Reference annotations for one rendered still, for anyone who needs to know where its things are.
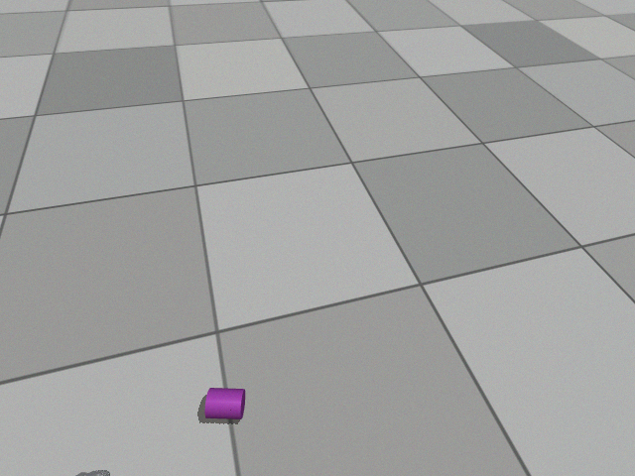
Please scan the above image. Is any can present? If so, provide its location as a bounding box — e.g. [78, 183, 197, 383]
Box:
[205, 388, 245, 419]

